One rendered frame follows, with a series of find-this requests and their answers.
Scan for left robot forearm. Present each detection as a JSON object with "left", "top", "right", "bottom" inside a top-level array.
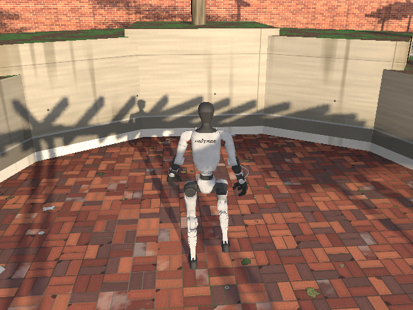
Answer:
[{"left": 168, "top": 155, "right": 180, "bottom": 177}]

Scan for robot left hand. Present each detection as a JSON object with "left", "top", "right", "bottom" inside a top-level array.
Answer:
[{"left": 167, "top": 175, "right": 181, "bottom": 187}]

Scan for right robot forearm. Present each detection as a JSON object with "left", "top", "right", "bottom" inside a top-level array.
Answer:
[{"left": 232, "top": 156, "right": 246, "bottom": 184}]

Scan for robot left shin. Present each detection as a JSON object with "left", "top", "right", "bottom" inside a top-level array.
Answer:
[{"left": 186, "top": 218, "right": 197, "bottom": 261}]

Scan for robot shin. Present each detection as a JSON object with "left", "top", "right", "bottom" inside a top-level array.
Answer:
[
  {"left": 186, "top": 218, "right": 197, "bottom": 261},
  {"left": 219, "top": 201, "right": 228, "bottom": 244}
]

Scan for right robot upper arm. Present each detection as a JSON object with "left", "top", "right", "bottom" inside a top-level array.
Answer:
[{"left": 219, "top": 130, "right": 237, "bottom": 167}]

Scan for robot right hand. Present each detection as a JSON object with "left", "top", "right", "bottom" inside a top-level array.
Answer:
[{"left": 233, "top": 181, "right": 248, "bottom": 196}]

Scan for robot right shin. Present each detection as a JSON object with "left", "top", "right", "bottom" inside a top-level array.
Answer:
[{"left": 219, "top": 201, "right": 228, "bottom": 244}]

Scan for left robot upper arm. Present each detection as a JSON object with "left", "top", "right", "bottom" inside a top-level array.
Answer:
[{"left": 174, "top": 130, "right": 193, "bottom": 165}]

